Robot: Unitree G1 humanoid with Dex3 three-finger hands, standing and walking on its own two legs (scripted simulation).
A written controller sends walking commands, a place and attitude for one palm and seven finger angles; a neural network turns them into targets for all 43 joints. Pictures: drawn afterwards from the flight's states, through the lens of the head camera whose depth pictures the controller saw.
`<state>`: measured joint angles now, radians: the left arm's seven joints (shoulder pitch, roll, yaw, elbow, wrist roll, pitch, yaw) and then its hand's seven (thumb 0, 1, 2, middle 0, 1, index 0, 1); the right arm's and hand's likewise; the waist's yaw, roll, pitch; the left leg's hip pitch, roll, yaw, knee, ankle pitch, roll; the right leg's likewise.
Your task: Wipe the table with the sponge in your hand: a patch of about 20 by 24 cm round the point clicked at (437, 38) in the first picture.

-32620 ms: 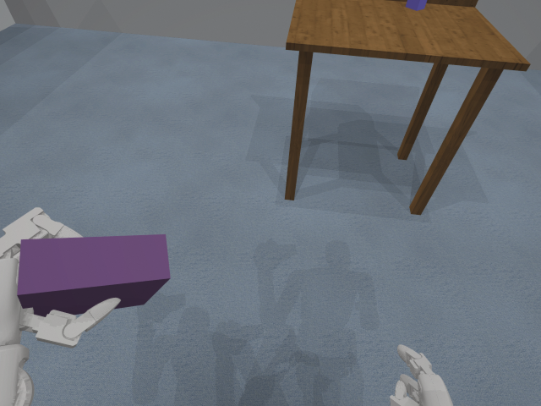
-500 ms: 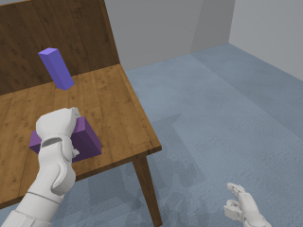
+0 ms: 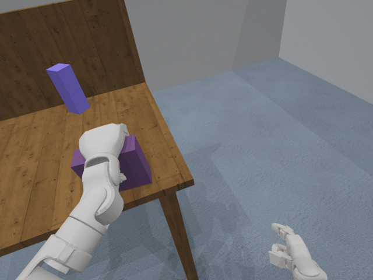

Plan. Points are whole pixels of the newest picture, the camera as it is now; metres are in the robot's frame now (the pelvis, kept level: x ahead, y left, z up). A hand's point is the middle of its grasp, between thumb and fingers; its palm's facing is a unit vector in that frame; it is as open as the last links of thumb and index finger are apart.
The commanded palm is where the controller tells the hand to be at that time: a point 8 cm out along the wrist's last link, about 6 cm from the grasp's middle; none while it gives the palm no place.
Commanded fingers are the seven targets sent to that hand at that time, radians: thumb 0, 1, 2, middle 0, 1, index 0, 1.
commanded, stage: wipe forward along the third lane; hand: left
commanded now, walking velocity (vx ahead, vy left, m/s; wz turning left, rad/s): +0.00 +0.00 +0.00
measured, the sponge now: (118, 172) +0.32 +0.21 +0.09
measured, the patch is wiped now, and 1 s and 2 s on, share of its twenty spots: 0.70 0.75 0.80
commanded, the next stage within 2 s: wipe back along the third lane in 1.72 s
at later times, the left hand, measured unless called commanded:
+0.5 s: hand (115, 148) +0.36 +0.22 +0.13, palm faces +0.02 -0.03 -1.00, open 9.4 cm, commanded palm +0.34 +0.23 +0.17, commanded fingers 0.00 0.10 1.30 -1.20 -1.60 -1.20 -1.60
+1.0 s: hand (112, 137) +0.40 +0.25 +0.13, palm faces -0.02 -0.02 -1.00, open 9.4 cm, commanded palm +0.38 +0.26 +0.16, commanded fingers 0.00 0.10 1.30 -1.20 -1.60 -1.20 -1.60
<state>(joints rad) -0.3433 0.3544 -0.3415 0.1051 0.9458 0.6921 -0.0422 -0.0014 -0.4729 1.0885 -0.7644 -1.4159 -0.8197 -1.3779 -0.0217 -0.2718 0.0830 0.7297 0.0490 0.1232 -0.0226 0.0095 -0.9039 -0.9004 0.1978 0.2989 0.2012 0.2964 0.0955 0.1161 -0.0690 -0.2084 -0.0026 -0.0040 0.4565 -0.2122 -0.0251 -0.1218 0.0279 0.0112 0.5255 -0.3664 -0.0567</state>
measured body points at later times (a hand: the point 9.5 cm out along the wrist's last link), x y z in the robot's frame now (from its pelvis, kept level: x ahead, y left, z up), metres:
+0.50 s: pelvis +0.00 -0.01 +0.00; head -0.02 -0.07 +0.44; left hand +0.35 +0.22 +0.19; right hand +0.21 -0.23 -0.11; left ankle +0.02 +0.14 -0.74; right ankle -0.05 -0.08 -0.74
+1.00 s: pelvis +0.00 -0.01 +0.00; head -0.02 -0.04 +0.45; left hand +0.40 +0.24 +0.19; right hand +0.15 -0.26 -0.13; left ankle +0.02 +0.14 -0.74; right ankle -0.05 -0.08 -0.74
